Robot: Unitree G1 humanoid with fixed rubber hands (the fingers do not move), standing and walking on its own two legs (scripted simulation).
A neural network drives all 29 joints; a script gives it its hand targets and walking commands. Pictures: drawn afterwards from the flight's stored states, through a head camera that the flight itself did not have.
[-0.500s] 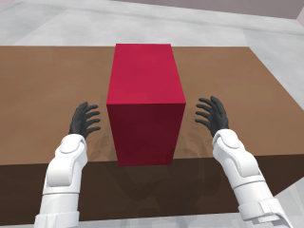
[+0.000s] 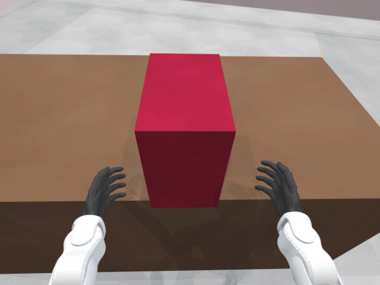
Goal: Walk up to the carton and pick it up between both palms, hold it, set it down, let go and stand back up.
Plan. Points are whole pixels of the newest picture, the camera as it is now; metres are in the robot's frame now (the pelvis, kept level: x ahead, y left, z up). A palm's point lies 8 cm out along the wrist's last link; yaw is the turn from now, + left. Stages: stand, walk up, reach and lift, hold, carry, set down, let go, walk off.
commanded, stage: set down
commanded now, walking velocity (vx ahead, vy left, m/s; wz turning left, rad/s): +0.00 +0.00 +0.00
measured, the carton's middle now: (184, 132) +0.45 +0.05 +0.07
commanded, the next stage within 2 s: let go in 1.00 s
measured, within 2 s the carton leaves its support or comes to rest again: neither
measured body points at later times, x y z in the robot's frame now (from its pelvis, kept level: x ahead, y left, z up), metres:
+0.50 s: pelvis +0.02 +0.01 +0.00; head +0.03 +0.03 +0.45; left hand +0.22 +0.23 -0.02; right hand +0.23 -0.18 +0.00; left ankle +0.02 +0.12 -0.75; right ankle -0.01 -0.10 -0.75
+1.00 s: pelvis +0.03 +0.01 +0.00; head +0.04 +0.03 +0.45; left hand +0.19 +0.24 -0.07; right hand +0.21 -0.20 -0.06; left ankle +0.02 +0.12 -0.75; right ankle -0.01 -0.10 -0.75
